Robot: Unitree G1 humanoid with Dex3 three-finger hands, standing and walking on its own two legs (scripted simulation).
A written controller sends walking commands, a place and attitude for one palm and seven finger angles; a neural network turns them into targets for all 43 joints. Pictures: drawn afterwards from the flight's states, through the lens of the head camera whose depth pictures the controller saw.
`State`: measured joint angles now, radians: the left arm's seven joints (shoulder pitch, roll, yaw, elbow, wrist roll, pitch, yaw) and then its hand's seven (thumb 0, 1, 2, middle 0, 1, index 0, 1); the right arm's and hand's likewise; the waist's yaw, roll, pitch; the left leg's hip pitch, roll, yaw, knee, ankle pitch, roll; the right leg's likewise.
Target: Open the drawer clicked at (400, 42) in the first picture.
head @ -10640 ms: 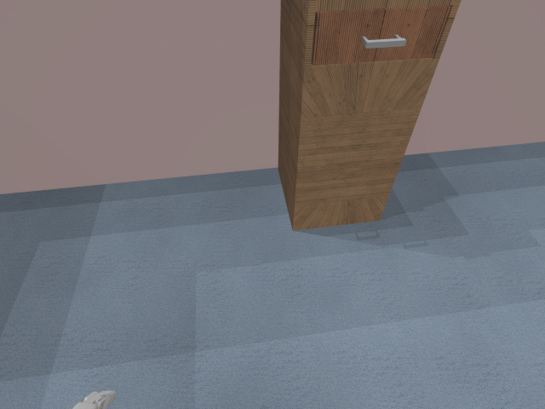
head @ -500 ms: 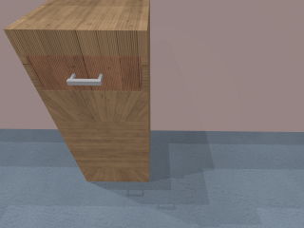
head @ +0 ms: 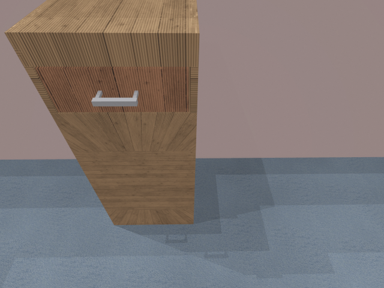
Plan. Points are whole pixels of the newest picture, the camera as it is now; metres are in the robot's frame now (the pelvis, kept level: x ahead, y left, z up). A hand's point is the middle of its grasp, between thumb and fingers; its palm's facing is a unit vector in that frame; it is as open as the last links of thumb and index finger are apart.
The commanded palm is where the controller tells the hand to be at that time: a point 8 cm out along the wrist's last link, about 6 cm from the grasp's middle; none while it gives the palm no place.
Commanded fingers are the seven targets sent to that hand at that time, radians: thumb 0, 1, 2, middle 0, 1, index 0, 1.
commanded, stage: shuffle to correct the standing spot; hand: left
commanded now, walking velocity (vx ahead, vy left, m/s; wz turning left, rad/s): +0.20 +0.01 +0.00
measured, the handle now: (116, 97) +0.56 +0.23 +0.10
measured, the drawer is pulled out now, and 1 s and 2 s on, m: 0.00 0.00 0.00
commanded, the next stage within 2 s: come to a stop and stand still in 0.04 s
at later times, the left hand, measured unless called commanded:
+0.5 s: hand out of the picture +0.09 +0.19 -0.19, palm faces +0.09 -0.98 -0.19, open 7.3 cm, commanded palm none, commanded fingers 0.00 0.90 0.90 -0.20 -0.30 -0.20 -0.30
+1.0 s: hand out of the picture +0.06 +0.18 -0.18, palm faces +0.02 -0.98 -0.19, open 7.4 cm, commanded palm none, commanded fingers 0.00 0.90 0.90 -0.20 -0.30 -0.20 -0.30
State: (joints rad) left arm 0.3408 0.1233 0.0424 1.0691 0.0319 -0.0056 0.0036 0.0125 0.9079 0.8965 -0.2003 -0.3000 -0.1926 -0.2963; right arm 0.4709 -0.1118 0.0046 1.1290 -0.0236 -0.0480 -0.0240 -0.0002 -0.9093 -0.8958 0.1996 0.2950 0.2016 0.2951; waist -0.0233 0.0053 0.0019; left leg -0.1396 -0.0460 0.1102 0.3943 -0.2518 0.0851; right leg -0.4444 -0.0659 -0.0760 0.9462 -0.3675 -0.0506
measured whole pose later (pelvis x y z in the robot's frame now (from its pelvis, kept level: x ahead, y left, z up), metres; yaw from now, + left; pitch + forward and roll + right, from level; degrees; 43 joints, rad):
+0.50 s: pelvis +0.06 +0.01 -0.01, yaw +1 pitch -2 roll +0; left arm 0.27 0.16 0.05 1.02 0.02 0.02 0.03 0.00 0.94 0.90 -0.20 -0.30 -0.20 -0.30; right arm 0.27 -0.15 -0.03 1.04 -0.02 -0.01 -0.03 0.01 -0.93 -0.90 0.20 0.29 0.20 0.29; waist 0.01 -0.02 0.03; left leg -0.32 0.03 0.09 0.59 -0.25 0.02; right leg -0.28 -0.06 -0.09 0.64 -0.36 -0.01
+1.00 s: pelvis +0.06 +0.01 -0.01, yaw +0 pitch -2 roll -1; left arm 0.34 0.14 -0.01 1.04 0.03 0.00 0.03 0.01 0.90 0.90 -0.20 -0.30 -0.20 -0.30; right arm 0.29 -0.19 -0.02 1.01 -0.02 0.01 -0.01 0.00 -0.92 -0.90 0.20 0.30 0.20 0.30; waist -0.02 0.03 0.00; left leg -0.31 0.04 0.07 0.58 -0.24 0.01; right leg -0.25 -0.02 -0.07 0.57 -0.29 -0.01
